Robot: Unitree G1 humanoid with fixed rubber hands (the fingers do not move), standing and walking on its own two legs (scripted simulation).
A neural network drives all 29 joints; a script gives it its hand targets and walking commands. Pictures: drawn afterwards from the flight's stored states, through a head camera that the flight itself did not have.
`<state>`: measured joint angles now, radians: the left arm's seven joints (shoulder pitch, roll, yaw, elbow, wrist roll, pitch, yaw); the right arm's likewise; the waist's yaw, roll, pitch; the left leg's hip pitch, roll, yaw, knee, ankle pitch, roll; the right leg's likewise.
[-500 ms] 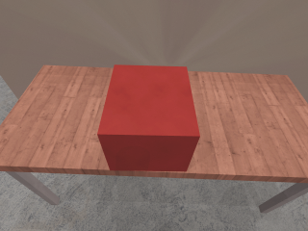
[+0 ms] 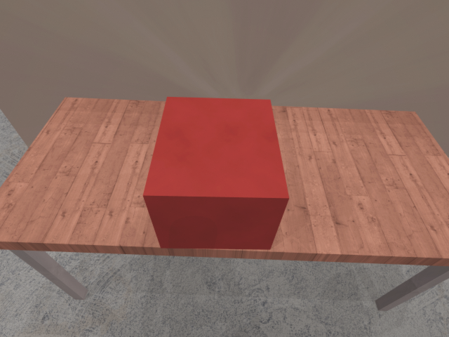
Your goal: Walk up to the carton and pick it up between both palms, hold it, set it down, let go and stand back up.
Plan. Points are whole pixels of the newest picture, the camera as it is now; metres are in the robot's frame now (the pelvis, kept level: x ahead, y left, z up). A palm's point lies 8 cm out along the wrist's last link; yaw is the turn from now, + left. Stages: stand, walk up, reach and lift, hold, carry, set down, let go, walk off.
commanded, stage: walk up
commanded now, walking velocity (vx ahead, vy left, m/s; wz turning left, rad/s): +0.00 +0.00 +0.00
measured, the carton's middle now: (217, 171) +0.52 +0.00 -0.05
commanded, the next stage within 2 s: reach and lift in 0.80 s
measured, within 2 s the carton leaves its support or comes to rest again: neither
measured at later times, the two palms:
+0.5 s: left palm out of the picture +0.00 +0.24 -0.14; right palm out of the picture -0.01 -0.24 -0.14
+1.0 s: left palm out of the picture +0.14 +0.27 -0.14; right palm out of the picture +0.13 -0.26 -0.14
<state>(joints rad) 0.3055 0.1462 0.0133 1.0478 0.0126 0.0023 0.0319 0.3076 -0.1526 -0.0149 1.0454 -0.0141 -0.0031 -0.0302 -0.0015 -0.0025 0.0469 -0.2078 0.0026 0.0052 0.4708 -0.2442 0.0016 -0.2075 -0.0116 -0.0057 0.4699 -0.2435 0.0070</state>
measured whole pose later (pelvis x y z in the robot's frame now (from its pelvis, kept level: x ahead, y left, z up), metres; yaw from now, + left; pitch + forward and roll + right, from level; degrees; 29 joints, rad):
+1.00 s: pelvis -0.04 +0.00 -0.04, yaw +0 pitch +1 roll +1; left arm -0.06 0.32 0.03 0.64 -0.01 0.52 0.02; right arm -0.03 -0.22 -0.12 0.81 -0.06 0.15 0.06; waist -0.01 -0.04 0.13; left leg -0.47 0.04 0.07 0.80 -0.35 -0.01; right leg -0.48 -0.05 -0.02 0.82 -0.34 0.01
